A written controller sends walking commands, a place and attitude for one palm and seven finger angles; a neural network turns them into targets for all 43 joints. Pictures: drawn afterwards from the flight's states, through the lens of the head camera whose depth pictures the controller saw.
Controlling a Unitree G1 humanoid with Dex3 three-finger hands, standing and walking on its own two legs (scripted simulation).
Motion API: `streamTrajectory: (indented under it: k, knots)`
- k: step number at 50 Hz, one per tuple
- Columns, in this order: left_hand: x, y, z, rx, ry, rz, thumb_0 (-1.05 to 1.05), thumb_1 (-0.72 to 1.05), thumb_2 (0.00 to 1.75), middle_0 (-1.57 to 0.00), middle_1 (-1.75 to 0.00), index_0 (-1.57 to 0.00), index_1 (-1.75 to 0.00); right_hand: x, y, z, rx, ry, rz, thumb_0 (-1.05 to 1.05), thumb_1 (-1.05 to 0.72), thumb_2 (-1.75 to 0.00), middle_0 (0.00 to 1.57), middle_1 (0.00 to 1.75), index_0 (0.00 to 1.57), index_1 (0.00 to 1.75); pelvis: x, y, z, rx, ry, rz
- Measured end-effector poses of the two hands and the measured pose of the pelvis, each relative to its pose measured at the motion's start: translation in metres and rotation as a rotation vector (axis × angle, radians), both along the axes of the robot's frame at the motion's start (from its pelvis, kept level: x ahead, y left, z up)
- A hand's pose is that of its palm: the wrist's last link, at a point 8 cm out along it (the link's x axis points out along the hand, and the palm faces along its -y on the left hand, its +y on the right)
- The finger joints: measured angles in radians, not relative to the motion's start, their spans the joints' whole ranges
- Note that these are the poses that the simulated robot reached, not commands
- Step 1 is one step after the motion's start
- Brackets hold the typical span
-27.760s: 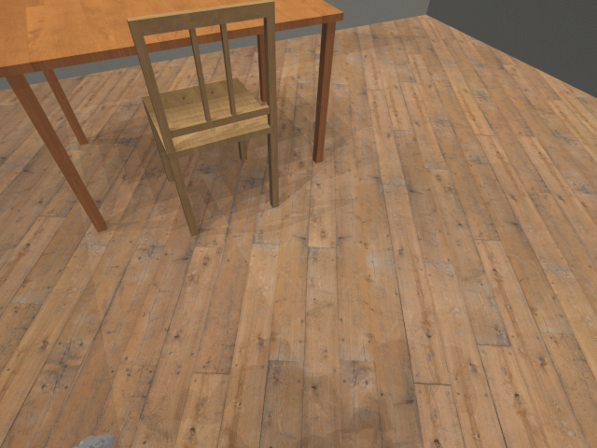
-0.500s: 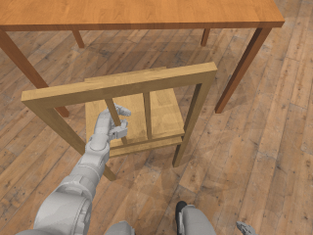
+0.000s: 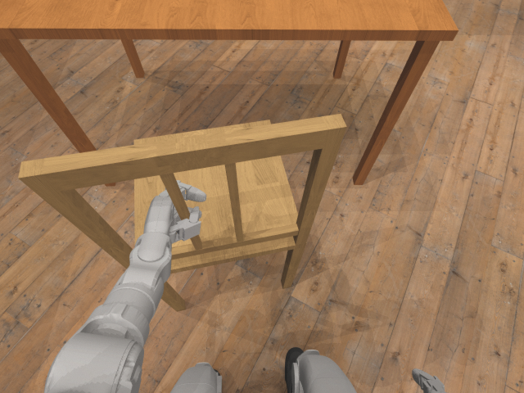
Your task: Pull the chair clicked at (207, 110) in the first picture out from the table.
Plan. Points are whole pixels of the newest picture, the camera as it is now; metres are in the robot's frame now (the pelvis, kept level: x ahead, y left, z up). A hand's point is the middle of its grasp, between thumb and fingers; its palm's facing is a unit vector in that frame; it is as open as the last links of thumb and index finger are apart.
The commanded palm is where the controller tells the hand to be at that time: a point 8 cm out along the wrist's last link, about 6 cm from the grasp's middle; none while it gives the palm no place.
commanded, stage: step backward, pulling the chair out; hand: left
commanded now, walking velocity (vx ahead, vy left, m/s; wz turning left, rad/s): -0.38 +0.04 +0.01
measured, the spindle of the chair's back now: (185, 215) +0.40 +0.15 -0.07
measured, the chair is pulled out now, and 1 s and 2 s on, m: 0.30 0.48 0.62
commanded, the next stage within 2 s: stop walking, hand still on the chair in 1.08 s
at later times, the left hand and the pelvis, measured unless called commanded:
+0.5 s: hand (185, 266) +0.30 +0.13 -0.05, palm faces +0.04 -0.98 -0.20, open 5.0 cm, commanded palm +0.30 +0.18 -0.05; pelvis -0.08 -0.01 +0.00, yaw +0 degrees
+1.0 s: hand (176, 333) +0.20 +0.13 -0.05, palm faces +0.06 -0.98 -0.19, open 4.9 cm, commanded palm +0.19 +0.18 -0.05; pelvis -0.19 -0.01 +0.00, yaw -1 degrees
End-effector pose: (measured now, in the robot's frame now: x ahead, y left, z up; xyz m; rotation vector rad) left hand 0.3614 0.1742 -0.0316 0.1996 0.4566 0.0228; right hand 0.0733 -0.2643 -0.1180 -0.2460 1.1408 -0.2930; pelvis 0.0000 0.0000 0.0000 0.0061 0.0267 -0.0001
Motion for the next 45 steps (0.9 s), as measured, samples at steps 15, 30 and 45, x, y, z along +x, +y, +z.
streamTrajectory:
  k: [15,30,45]
  knots:
    - [-0.053,0.006,0.002,-0.018,0.031,0.006,0.02,0.76,0.81,-0.29,-1.22,-0.50,-1.45,-0.045,0.013,0.004,-0.007,-0.019,0.019,0.01,-0.91,-0.89,0.21,0.30,0.20,0.30,-0.047,0.011,0.003,-0.005,-0.006,0.010]
    - [-0.096,0.005,0.003,-0.006,0.028,0.071,0.03,0.75,0.82,-0.32,-1.20,-0.50,-1.45,-0.099,-0.010,-0.004,-0.005,-0.013,0.006,0.01,-0.91,-0.89,0.21,0.30,0.20,0.30,-0.102,-0.003,-0.001,-0.011,0.008,0.021]
    - [-0.160,0.008,0.004,0.002,0.012,0.075,0.02,0.75,0.82,-0.32,-1.22,-0.50,-1.45,-0.159,-0.002,0.000,0.050,0.001,0.024,0.01,-0.91,-0.89,0.21,0.30,0.20,0.30,-0.160,-0.018,0.004,-0.048,-0.019,-0.020]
